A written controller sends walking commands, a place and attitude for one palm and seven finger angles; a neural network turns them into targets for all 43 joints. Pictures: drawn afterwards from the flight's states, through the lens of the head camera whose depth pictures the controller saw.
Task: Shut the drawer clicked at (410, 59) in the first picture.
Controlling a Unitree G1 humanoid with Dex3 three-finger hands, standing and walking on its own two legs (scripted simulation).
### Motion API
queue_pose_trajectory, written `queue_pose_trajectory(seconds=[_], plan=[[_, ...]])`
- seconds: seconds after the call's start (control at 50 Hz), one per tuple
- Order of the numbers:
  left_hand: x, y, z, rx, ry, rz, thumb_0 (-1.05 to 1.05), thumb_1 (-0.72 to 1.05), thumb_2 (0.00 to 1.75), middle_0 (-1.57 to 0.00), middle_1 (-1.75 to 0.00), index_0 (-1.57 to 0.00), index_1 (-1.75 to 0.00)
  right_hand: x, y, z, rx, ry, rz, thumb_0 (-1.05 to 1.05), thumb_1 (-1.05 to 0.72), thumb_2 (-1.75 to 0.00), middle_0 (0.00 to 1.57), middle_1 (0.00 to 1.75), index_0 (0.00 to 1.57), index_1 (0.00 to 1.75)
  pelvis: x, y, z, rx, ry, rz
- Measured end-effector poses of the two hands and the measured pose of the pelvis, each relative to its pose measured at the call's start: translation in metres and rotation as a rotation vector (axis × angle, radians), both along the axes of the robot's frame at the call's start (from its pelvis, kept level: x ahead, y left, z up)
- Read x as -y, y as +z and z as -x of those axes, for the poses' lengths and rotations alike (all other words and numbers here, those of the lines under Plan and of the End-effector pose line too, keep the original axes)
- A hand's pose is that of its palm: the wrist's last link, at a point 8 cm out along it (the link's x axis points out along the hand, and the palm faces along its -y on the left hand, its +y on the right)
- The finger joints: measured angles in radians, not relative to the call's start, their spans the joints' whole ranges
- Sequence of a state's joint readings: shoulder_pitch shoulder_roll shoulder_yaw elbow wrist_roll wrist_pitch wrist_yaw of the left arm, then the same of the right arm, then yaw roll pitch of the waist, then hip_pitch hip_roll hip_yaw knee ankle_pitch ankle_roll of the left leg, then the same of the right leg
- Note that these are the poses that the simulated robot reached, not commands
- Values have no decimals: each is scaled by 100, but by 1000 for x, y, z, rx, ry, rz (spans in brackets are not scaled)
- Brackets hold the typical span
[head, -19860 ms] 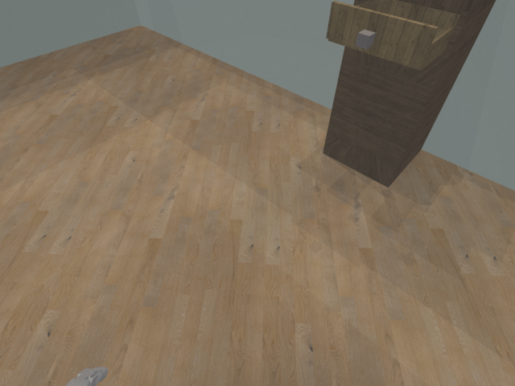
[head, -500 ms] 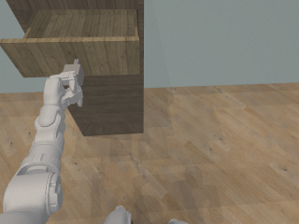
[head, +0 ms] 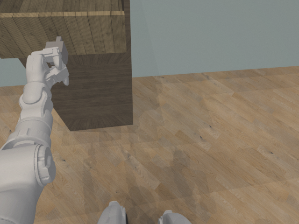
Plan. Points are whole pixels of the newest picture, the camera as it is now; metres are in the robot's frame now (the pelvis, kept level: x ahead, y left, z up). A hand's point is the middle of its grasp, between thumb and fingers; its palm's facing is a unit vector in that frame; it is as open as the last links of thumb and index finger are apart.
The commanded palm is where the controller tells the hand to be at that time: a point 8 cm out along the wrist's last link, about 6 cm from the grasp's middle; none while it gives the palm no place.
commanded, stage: push the drawer shut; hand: left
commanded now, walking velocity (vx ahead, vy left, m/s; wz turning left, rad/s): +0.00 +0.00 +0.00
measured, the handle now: (57, 47) +0.58 +0.23 +0.10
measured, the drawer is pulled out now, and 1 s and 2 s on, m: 0.11 0.03 0.00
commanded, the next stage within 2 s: pull the fist back off the drawer in 1.56 s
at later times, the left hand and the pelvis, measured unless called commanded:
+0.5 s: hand (67, 55) +0.55 +0.20 +0.10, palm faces +0.12 -0.99 -0.01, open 3.4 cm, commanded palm +0.55 +0.23 +0.10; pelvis +0.01 +0.00 +0.00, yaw -1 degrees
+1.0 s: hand (65, 46) +0.59 +0.21 +0.11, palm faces +0.09 -1.00 -0.01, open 3.4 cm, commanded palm +0.62 +0.24 +0.10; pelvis +0.01 +0.00 -0.01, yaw -2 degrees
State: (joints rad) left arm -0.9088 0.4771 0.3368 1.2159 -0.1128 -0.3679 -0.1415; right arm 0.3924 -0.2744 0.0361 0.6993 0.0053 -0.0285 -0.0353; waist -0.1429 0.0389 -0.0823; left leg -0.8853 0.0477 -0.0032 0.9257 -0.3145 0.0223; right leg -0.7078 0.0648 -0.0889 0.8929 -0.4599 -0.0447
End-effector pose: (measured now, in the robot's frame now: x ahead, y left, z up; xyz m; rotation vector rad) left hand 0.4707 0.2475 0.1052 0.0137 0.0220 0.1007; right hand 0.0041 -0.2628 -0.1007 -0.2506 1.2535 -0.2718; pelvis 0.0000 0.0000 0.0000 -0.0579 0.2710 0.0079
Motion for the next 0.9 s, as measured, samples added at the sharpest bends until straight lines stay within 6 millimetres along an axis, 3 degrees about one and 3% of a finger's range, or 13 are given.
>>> queue_pose_trajectory(seconds=[0.34,0.9], plan=[[-1,1,-41,-13,13,4,5,86,98,-140,-160,-140,-160,-8,1,20,-100,-25,-1,0,-91,-90,20,30,20,30,-5,-4,-9,-58,-7,10],[-9,4,-81,-46,3,3,6,82,96,-140,-160,-140,-160,-8,10,56,-208,-76,30,0,-91,-90,20,30,20,30,-3,-10,-10,-118,-14,32]])
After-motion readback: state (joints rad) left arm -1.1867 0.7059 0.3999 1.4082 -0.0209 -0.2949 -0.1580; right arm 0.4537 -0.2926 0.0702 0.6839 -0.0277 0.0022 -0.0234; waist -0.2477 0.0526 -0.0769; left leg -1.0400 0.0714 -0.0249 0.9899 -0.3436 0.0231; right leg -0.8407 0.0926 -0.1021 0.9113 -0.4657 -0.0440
